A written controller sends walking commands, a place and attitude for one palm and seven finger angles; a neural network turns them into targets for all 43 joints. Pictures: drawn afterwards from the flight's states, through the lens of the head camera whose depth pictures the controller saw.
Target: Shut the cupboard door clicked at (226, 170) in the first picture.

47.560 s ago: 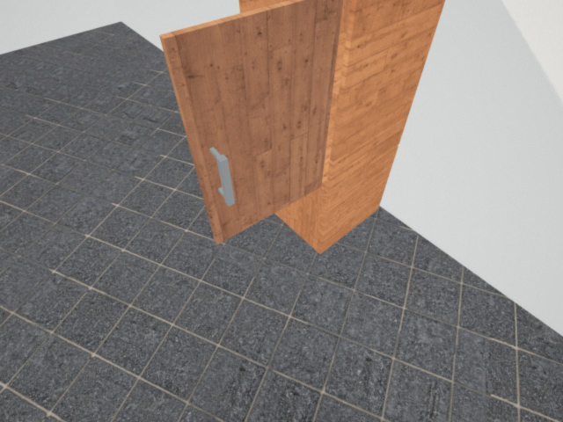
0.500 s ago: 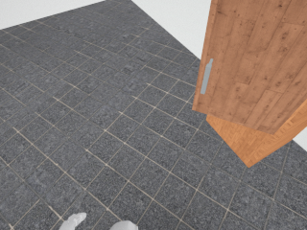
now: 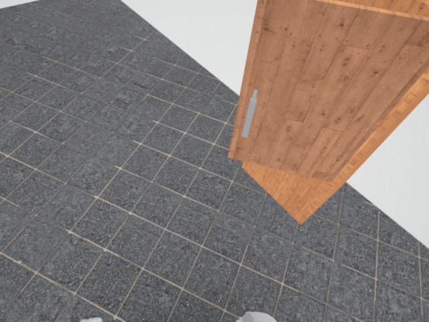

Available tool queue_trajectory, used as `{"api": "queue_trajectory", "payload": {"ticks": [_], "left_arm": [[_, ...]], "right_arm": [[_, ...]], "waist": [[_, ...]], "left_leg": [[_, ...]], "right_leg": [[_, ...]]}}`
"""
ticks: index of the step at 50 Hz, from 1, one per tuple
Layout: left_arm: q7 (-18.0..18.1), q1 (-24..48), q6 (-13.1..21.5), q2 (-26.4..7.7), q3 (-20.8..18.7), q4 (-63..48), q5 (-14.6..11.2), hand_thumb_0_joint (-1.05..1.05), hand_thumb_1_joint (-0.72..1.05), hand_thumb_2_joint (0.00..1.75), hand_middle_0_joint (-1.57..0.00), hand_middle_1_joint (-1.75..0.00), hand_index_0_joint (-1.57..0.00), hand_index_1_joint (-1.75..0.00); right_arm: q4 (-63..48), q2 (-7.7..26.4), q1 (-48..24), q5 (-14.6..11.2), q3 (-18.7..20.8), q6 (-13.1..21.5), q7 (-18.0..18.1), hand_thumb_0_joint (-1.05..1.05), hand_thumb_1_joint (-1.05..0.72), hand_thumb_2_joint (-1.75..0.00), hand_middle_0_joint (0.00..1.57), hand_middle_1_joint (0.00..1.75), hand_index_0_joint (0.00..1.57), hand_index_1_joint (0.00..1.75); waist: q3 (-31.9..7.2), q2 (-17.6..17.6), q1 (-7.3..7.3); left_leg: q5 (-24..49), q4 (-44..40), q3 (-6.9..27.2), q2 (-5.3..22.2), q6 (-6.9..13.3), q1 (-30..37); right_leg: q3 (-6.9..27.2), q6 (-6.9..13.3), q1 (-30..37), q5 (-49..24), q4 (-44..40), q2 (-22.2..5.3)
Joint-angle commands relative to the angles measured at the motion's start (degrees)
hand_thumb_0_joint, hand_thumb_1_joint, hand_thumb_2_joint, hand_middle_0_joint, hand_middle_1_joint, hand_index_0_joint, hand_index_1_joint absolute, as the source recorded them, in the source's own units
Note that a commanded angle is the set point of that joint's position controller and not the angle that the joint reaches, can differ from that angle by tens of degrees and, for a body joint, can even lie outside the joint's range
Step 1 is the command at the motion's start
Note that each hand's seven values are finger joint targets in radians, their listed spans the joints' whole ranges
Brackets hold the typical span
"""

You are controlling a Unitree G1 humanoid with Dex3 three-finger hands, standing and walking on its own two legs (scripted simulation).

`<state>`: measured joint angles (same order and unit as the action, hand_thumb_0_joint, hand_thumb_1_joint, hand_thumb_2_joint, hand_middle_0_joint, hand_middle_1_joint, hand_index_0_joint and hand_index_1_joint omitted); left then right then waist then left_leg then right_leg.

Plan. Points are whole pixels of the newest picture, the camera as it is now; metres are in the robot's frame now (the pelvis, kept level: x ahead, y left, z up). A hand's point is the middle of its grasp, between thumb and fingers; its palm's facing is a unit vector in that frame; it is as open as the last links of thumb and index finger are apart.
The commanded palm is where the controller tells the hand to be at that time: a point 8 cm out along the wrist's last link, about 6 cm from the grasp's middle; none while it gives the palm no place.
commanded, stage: turn to face it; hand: left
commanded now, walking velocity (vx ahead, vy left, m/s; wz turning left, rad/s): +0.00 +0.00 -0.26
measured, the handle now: (249, 114) +0.67 -0.06 -0.08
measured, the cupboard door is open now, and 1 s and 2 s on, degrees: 36 36 36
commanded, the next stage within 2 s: take the last steps up to it in 0.06 s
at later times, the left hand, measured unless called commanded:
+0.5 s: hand out of the picture +0.11 +0.13 -0.17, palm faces -0.09 -0.98 -0.19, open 7.4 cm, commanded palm none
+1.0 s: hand (198, 243) +0.31 +0.05 -0.17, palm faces -0.24 -0.94 -0.24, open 7.4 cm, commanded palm none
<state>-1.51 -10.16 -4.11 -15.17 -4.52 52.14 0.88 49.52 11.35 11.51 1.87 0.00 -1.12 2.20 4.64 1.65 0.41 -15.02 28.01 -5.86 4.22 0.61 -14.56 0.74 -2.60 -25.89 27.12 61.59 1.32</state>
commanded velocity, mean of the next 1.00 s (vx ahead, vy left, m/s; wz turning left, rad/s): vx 0.13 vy -0.07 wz -0.14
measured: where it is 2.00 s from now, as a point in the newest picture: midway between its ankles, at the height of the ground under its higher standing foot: outside the picture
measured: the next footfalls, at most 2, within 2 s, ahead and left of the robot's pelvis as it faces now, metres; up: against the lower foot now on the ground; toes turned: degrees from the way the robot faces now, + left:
right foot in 0.20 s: +0.02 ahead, -0.13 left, +0.00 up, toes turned -7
left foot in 0.58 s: +0.18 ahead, +0.06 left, +0.00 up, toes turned -1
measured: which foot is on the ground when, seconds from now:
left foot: down 0.00-0.20, up 0.22-0.56, down 0.58-0.96, up 0.98-1.00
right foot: up 0.00-0.18, down 0.20-0.58, up 0.60-0.96, down 0.98-1.00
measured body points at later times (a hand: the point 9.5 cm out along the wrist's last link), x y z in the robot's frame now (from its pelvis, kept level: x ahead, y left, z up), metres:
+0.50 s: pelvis +0.06 -0.05 +0.00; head +0.08 -0.05 +0.45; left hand +0.11 +0.18 -0.16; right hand +0.07 -0.30 -0.15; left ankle +0.10 +0.08 -0.71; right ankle -0.02 -0.13 -0.74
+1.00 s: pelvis +0.18 -0.13 -0.02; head +0.21 -0.15 +0.43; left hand +0.32 +0.10 -0.15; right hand +0.08 -0.36 -0.18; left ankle +0.14 +0.06 -0.73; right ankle +0.20 -0.25 -0.75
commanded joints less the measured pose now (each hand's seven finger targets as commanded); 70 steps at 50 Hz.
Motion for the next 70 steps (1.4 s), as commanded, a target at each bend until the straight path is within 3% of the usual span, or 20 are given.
{"api": "queue_trajectory", "payload": {"ticks": [1,5,8,10,11,17,24,27,28,29,30,36,46,47,48,49,52,55,63,70], "left_arm": [[0.0,1.6,1.3,-1.7,-0.2,-4.5,0.1,0.0,0.9,0.9,-0.2,-0.3,-0.2,-0.3],[0.2,2.5,1.6,-1.1,0.4,-4.2,0.0,0.0,0.9,0.9,-0.2,-0.3,-0.2,-0.3],[0.5,-3.8,2.3,-2.8,-0.1,-1.8,0.2,0.0,0.9,0.9,-0.2,-0.3,-0.2,-0.3],[1.3,-8.3,3.1,-12.2,-1.9,0.1,0.9,0.0,0.9,0.9,-0.2,-0.3,-0.2,-0.3],[1.6,-9.4,2.9,-12.7,-1.7,0.1,0.4,0.0,0.9,0.9,-0.2,-0.3,-0.2,-0.3],[2.1,-3.4,5.1,-5.1,-0.3,0.0,0.3,0.0,0.9,0.9,-0.2,-0.3,-0.2,-0.3],[1.6,-5.6,5.4,-6.4,-0.9,2.1,0.8,0.0,0.9,0.9,-0.2,-0.3,-0.2,-0.3],[1.2,-3.1,5.1,-5.1,-0.8,2.6,0.1,0.0,0.9,0.9,-0.2,-0.3,-0.2,-0.3],[0.9,-4.2,5.1,-2.1,-0.4,2.1,-0.4,0.0,0.9,0.9,-0.2,-0.3,-0.2,-0.3],[0.3,-5.5,5.1,0.7,0.6,0.8,-0.6,0.0,0.9,0.9,-0.2,-0.3,-0.2,-0.3],[0.3,-2.2,4.7,-2.4,0.3,-0.4,0.3,0.0,0.9,0.9,-0.2,-0.3,-0.2,-0.3],[-1.3,-3.4,2.8,-0.3,-0.3,1.6,0.8,0.0,0.9,0.9,-0.2,-0.3,-0.2,-0.3],[-0.9,-5.9,4.1,-0.6,0.0,2.4,0.8,0.0,0.9,0.9,-0.2,-0.3,-0.2,-0.3],[-0.4,-9.3,5.0,-2.8,-0.2,3.7,0.8,0.0,0.9,0.9,-0.2,-0.3,-0.2,-0.3],[0.8,-13.7,6.1,-8.3,-1.2,5.3,1.1,0.0,0.9,0.9,-0.2,-0.3,-0.2,-0.3],[1.5,-14.4,6.4,-9.5,-0.7,5.7,0.2,0.0,0.9,0.9,-0.2,-0.3,-0.2,-0.3],[3.0,-4.3,6.1,-5.9,0.7,4.3,0.5,0.0,0.9,0.9,-0.2,-0.3,-0.2,-0.3],[3.9,-4.8,5.3,-5.6,0.4,4.1,0.4,0.0,0.9,0.9,-0.2,-0.3,-0.2,-0.3],[4.8,-1.0,4.0,-6.1,-0.8,1.6,0.8,0.0,0.9,0.9,-0.2,-0.3,-0.2,-0.3],[3.8,0.4,3.2,-6.5,-0.9,0.7,0.7,0.0,0.9,0.9,-0.2,-0.3,-0.2,-0.3]], "right_arm": [[-1.0,11.5,5.5,-0.1,3.8,1.1,0.5,0.0,-0.9,-0.9,0.2,0.3,0.2,0.3],[0.6,12.4,6.1,-0.1,4.5,0.7,0.0,0.0,-0.9,-0.9,0.2,0.3,0.2,0.3],[1.0,11.9,3.6,-0.7,4.6,0.4,-0.3,0.0,-0.9,-0.9,0.2,0.3,0.2,0.3],[-1.8,5.6,0.8,-1.2,3.3,0.2,-0.8,0.0,-0.9,-0.9,0.2,0.3,0.2,0.3],[-1.9,7.7,-0.9,-0.9,3.4,-0.7,-0.6,0.0,-0.9,-0.9,0.2,0.3,0.2,0.3],[1.5,6.5,0.6,-0.2,3.8,0.6,-2.0,0.0,-0.9,-0.9,0.2,0.3,0.2,0.3],[0.8,4.8,-0.7,-0.4,3.5,1.9,-1.8,0.0,-0.9,-0.9,0.2,0.3,0.2,0.3],[4.5,6.2,9.0,-0.2,3.9,3.2,-1.0,0.0,-0.9,-0.9,0.2,0.3,0.2,0.3],[6.4,10.6,15.3,0.3,4.6,3.8,-0.4,0.0,-0.9,-0.9,0.2,0.3,0.2,0.3],[7.3,16.4,20.2,1.0,5.7,4.0,0.1,0.0,-0.9,-0.9,0.2,0.3,0.2,0.3],[6.5,16.6,19.6,0.6,5.3,3.2,0.5,0.0,-0.9,-0.9,0.2,0.3,0.2,0.3],[3.9,9.8,7.6,0.3,3.4,3.8,0.5,0.0,-0.9,-0.9,0.2,0.3,0.2,0.3],[5.6,11.0,6.5,0.0,5.2,2.0,-0.9,0.0,-0.9,-0.9,0.2,0.3,0.2,0.3],[5.9,8.4,7.0,-0.4,4.5,2.0,-1.3,0.0,-0.9,-0.9,0.2,0.3,0.2,0.3],[5.2,3.4,8.3,-0.9,3.3,2.1,-1.7,0.0,-0.9,-0.9,0.2,0.3,0.2,0.3],[4.1,2.9,7.4,-1.4,2.7,1.4,-1.1,0.0,-0.9,-0.9,0.2,0.3,0.2,0.3],[7.6,2.9,10.4,-2.0,2.8,0.1,-0.4,0.0,-0.9,-0.9,0.2,0.3,0.2,0.3],[7.6,4.5,6.7,-1.9,2.9,-0.7,-0.4,0.0,-0.9,-0.9,0.2,0.3,0.2,0.3],[3.7,4.4,0.9,-1.1,4.1,-3.0,-1.7,0.0,-0.9,-0.9,0.2,0.3,0.2,0.3],[3.8,5.0,5.2,-1.3,3.7,-0.7,-1.9,0.0,-0.9,-0.9,0.2,0.3,0.2,0.3]], "waist": [[-9.6,-11.5,-2.19],[-8.4,-15.0,-2.88],[-8.0,-9.2,1.01],[-7.4,16.4,3.41],[-6.2,13.6,4.85],[-3.8,6.2,-0.58],[-2.0,5.3,-0.25],[-4.1,1.8,-5.3],[-7.9,-9.0,-7.21],[-9.7,-23.2,-7.85],[-6.8,-15.2,-8.21],[0.6,-10.8,-1.36],[-4.4,-8.3,0.87],[-5.1,-2.4,2.36],[-9.2,12.2,4.09],[-11.0,13.6,3.46],[-9.1,12.8,-0.8],[-9.9,7.9,0.81],[-7.7,4.9,0.26],[-9.4,7.7,-2.12]], "left_leg": [[35.1,-5.1,6.7,13.2,7.6,14.3],[33.1,-3.7,5.9,14.1,7.3,11.1],[19.7,2.1,3.2,11.0,2.8,2.1],[-21.4,21.8,-4.2,-1.2,-3.6,-17.3],[-23.3,31.9,2.5,-0.7,-2.9,-18.5],[-8.0,32.3,2.7,1.5,-4.3,-19.1],[-7.8,14.2,0.6,0.3,-3.5,-13.0],[3.4,-1.0,-0.7,-1.5,-2.9,5.7],[2.4,-6.9,10.2,6.0,-0.3,17.0],[4.0,-11.5,31.0,23.0,6.3,24.3],[1.7,-14.2,34.3,27.0,10.4,18.4],[3.2,-16.8,10.4,16.0,6.2,1.9],[0.7,-4.2,0.9,11.2,2.8,-0.1],[-0.3,3.9,-2.4,6.4,0.6,-4.7],[-13.2,16.4,-5.4,-0.4,-2.2,-14.6],[-24.3,23.8,0.4,-0.7,-2.5,-11.3],[-18.0,26.5,5.7,0.7,-2.7,-7.3],[-15.8,29.7,6.1,-1.8,-3.4,-11.0],[-9.4,31.9,8.2,-3.0,-4.2,-11.9],[5.4,-2.6,4.3,-3.5,-2.9,5.9]], "right_leg": [[-2.0,-0.2,-2.5,-0.8,-7.0,-1.8],[-4.8,0.9,4.8,-1.8,-19.2,-0.9],[-3.7,2.3,18.5,-18.2,-36.7,-1.5],[21.5,11.5,27.6,-27.2,-45.9,-21.0],[23.5,16.4,22.1,-17.7,-48.2,-23.5],[8.8,14.2,22.0,-25.5,-46.2,-13.4],[11.4,15.8,20.6,-24.1,-45.6,-13.7],[7.6,11.8,12.5,-25.0,-34.4,-8.8],[4.0,8.7,4.5,-19.6,-21.9,-3.6],[-3.0,4.9,-9.1,4.2,-4.9,2.1],[2.1,5.2,-10.9,6.7,4.3,-0.4],[0.7,2.2,-6.6,-8.6,0.9,-5.4],[-7.9,1.5,14.2,-17.2,-31.5,-1.9],[-4.1,2.3,21.4,-20.2,-36.6,-3.7],[12.0,6.2,30.6,-31.1,-40.5,-17.1],[17.4,11.3,25.8,-44.5,-43.5,-24.3],[10.9,12.2,20.0,-61.5,-39.7,-21.0],[7.6,12.9,24.5,-73.8,-36.9,-21.1],[5.2,14.2,17.4,-54.3,-40.6,-22.1],[3.1,8.1,12.0,-33.1,-33.8,-15.7]]}}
